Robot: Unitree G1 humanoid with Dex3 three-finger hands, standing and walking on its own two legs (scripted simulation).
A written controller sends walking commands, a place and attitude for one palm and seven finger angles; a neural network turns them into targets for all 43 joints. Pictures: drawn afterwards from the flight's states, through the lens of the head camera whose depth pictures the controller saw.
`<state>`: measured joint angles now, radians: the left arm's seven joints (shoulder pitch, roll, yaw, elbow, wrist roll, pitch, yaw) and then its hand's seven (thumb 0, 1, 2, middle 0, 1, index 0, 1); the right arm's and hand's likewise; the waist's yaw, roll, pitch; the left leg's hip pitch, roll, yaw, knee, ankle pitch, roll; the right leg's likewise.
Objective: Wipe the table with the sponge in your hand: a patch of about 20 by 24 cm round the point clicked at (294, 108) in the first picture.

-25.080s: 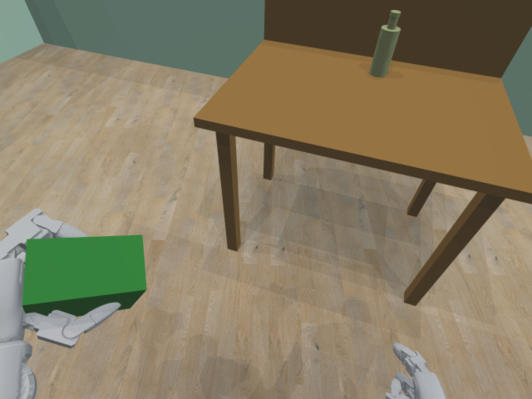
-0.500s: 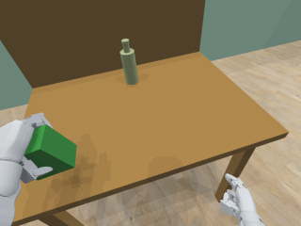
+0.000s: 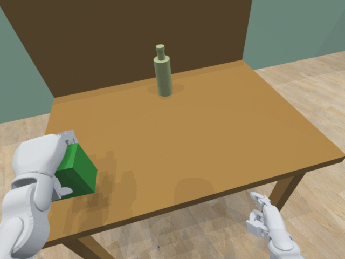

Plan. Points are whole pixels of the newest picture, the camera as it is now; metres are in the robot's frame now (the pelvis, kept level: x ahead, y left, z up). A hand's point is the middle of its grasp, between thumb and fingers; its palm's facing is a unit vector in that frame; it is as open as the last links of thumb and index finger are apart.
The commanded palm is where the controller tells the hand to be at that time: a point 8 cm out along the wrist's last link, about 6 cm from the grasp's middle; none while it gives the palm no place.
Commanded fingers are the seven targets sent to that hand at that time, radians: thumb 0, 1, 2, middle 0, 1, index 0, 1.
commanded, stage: turn the palm down, sponge in hand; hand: left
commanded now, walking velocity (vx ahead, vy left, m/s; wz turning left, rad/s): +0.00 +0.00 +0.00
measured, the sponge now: (66, 177) +0.23 +0.29 +0.09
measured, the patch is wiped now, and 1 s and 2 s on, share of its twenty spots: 0.00 0.00 0.00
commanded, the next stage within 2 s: move the sponge above the wiping area in 0.42 s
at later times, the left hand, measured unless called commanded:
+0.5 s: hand (61, 168) +0.23 +0.28 +0.13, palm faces +0.07 -0.07 -0.99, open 10.0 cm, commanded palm +0.19 +0.27 +0.19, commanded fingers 0.00 0.10 1.30 -1.20 -1.60 -1.20 -1.60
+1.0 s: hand (73, 168) +0.24 +0.27 +0.11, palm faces +0.04 -0.07 -1.00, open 10.0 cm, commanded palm +0.21 +0.26 +0.18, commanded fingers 0.00 0.10 1.30 -1.20 -1.60 -1.20 -1.60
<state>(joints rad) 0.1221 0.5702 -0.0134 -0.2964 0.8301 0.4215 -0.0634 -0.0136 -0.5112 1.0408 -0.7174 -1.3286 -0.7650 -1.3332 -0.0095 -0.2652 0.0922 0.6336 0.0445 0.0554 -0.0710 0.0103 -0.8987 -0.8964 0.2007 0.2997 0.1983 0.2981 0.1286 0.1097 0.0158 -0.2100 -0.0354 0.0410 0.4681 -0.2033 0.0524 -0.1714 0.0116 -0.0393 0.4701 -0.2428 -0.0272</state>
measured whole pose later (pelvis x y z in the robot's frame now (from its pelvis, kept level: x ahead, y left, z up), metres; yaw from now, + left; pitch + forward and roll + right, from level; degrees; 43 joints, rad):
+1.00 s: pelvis +0.01 -0.02 +0.00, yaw -1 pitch -3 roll +0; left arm 0.11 0.53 -0.04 -0.20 0.88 0.42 -0.04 -0.01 -0.51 1.04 -0.72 -1.33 -0.76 -1.33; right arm -0.02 -0.28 0.07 0.67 0.04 0.03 -0.06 0.01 -0.90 -0.90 0.20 0.30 0.20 0.30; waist 0.13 0.12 0.01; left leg -0.18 -0.01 0.04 0.43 -0.20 0.02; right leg -0.15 0.04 -0.03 0.44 -0.24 -0.06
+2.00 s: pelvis +0.02 -0.01 +0.00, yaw -1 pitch -2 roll +0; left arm 0.09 0.45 -0.10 -0.09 0.92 0.38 0.03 -0.01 -0.51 1.04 -0.72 -1.33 -0.76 -1.33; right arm 0.01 -0.26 0.04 0.68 0.04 0.03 -0.06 0.01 -0.90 -0.90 0.20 0.30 0.20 0.30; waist 0.12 0.11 -0.01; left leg -0.20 -0.02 0.04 0.43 -0.20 0.03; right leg -0.16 0.03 -0.03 0.43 -0.24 -0.05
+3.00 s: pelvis +0.01 -0.02 +0.00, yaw -1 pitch -3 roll +0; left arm 0.10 0.44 -0.12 -0.07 0.93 0.39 0.05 -0.01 -0.51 1.04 -0.72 -1.33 -0.76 -1.33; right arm 0.00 -0.25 0.04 0.69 0.05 0.03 -0.06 0.01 -0.90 -0.90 0.20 0.30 0.20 0.30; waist 0.13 0.11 -0.01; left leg -0.18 -0.01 0.03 0.43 -0.20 0.02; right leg -0.15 0.04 -0.03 0.43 -0.24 -0.06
